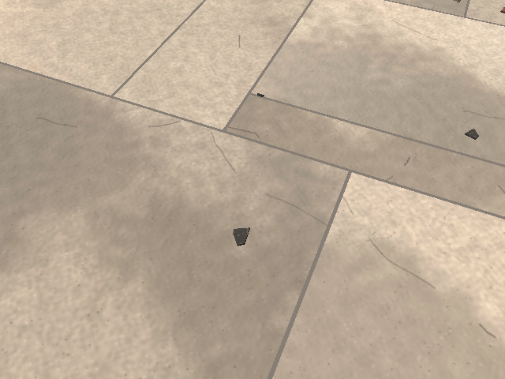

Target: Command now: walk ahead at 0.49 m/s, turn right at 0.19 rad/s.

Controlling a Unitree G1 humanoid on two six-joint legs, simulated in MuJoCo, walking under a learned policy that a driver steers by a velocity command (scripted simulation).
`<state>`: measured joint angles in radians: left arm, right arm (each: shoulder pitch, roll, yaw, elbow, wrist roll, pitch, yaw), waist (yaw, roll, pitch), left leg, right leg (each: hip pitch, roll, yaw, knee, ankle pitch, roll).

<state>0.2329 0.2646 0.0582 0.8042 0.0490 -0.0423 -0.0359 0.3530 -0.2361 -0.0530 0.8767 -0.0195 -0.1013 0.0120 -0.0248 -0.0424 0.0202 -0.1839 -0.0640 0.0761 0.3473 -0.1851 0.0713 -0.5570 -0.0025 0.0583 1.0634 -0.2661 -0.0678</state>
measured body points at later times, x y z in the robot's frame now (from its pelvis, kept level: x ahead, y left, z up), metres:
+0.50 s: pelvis +0.27 -0.05 +0.00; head +0.28 -0.07 +0.45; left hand +0.29 +0.21 -0.13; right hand +0.34 -0.31 -0.14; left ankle +0.29 +0.09 -0.67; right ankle +0.25 -0.12 -0.74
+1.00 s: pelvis +0.54 +0.00 +0.00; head +0.56 +0.02 +0.45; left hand +0.58 +0.25 -0.15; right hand +0.57 -0.26 -0.14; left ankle +0.56 +0.06 -0.74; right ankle +0.50 -0.14 -0.66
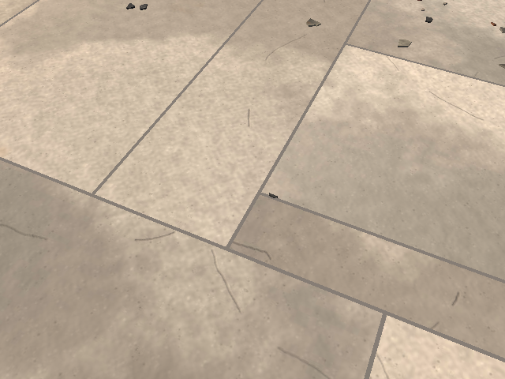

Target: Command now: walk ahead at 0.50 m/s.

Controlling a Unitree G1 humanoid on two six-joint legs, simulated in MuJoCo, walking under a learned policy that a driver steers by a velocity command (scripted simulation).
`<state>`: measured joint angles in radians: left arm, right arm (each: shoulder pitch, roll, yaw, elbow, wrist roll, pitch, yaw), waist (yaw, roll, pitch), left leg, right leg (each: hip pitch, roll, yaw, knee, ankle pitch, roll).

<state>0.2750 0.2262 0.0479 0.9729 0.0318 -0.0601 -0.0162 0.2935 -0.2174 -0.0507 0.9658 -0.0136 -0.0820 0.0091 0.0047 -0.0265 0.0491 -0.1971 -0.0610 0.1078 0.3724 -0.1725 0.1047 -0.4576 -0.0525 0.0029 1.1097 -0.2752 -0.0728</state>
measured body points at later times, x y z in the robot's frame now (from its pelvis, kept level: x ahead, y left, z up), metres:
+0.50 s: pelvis +0.26 -0.04 -0.01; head +0.30 -0.05 +0.44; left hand +0.37 +0.22 -0.13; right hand +0.27 -0.30 -0.16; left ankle +0.13 +0.06 -0.65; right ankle +0.33 -0.11 -0.74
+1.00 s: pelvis +0.32 -0.01 -0.01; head +0.33 +0.01 +0.44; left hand +0.32 +0.27 -0.14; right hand +0.51 -0.23 -0.12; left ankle +0.35 +0.07 -0.74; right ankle +0.36 -0.15 -0.68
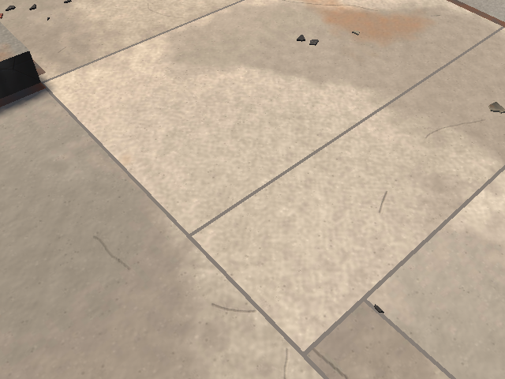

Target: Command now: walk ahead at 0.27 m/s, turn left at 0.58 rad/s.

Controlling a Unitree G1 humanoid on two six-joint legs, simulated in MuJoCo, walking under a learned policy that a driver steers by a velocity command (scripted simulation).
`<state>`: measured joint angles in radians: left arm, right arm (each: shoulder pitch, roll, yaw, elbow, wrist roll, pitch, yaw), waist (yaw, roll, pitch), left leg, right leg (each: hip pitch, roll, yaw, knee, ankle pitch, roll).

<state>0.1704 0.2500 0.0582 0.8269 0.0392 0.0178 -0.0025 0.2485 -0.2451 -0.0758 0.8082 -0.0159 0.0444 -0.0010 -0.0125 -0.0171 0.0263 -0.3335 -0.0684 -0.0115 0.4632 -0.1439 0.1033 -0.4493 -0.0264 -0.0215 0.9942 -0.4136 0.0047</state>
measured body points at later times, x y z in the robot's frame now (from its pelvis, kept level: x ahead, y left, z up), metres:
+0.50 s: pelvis +0.11 +0.00 +0.01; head +0.13 -0.02 +0.46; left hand +0.02 +0.26 -0.11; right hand +0.35 -0.19 -0.10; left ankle +0.16 +0.16 -0.67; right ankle +0.04 -0.14 -0.74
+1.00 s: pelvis +0.35 +0.13 +0.00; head +0.37 +0.14 +0.45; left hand +0.41 +0.40 -0.12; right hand +0.40 -0.13 -0.13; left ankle +0.24 +0.18 -0.74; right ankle +0.51 +0.03 -0.68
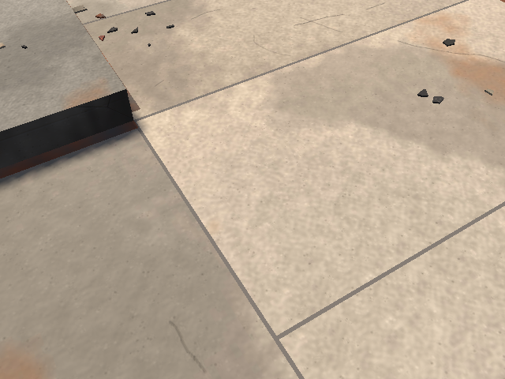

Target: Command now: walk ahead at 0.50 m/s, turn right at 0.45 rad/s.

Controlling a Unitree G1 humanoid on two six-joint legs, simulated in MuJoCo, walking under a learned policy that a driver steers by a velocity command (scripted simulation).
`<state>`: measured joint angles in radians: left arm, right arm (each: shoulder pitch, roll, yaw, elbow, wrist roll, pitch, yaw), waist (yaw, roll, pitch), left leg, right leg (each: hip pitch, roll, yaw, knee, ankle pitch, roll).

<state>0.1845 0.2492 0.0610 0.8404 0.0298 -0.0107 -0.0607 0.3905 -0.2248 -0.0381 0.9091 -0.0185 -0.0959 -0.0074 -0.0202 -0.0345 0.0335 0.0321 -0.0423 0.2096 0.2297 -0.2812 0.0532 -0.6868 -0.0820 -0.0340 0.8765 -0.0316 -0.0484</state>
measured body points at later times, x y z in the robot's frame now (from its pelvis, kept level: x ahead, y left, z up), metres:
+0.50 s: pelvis +0.28 -0.05 +0.00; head +0.31 -0.07 +0.45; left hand +0.37 +0.22 -0.12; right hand +0.38 -0.33 -0.11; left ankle +0.46 +0.10 -0.68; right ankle +0.22 -0.08 -0.74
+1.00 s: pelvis +0.55 -0.09 +0.00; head +0.58 -0.10 +0.45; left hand +0.83 +0.03 -0.11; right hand +0.41 -0.34 -0.11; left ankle +0.56 +0.01 -0.74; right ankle +0.54 -0.25 -0.67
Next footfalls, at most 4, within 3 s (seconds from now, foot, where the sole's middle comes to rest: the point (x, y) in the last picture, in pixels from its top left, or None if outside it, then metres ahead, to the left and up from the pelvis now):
0.18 right None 0.26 -0.09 -0.78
0.70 left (257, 335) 0.60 0.00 -0.78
1.22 right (375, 300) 0.70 -0.34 -0.78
1.74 left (402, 210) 1.02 -0.50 -0.78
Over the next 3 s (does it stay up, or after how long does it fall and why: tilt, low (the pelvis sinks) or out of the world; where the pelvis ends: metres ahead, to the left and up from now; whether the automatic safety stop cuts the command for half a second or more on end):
stays up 0.99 -1.08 0.00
